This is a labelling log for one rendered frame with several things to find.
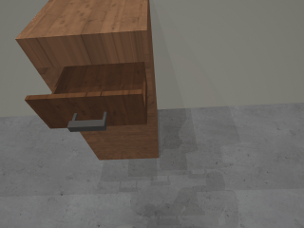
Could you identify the drawer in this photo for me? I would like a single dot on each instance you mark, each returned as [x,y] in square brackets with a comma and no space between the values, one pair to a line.
[91,90]

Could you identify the cabinet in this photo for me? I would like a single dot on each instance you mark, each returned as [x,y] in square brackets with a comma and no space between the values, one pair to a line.
[70,33]

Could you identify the handle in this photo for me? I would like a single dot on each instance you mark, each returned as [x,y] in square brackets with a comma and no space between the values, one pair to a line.
[87,125]

